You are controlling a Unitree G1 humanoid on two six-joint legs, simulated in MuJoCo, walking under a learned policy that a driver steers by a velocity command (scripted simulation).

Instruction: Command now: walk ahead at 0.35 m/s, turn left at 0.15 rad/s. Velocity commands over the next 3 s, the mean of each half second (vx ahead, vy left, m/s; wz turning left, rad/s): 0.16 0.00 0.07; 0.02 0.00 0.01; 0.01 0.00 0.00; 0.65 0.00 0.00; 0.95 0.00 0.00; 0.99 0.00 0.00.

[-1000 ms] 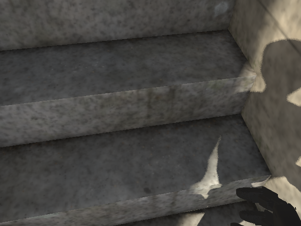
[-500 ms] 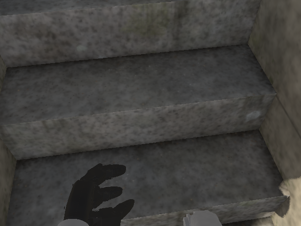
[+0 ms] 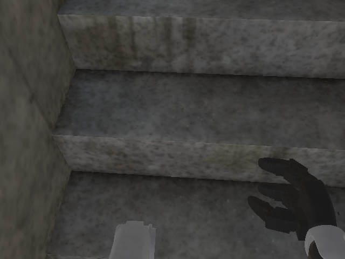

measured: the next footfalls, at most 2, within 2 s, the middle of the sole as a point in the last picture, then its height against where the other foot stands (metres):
left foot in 0.08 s outside the picture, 0.19 m higher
right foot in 0.56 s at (246, 249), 0.19 m higher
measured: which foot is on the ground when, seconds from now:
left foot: up 0.00-0.06, down 0.08-0.62, up 0.64-1.00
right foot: down 0.00-0.08, up 0.10-0.54, down 0.56-1.00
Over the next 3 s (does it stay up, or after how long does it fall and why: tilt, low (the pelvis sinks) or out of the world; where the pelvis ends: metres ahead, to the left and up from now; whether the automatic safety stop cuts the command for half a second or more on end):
stays up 1.15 -0.15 0.90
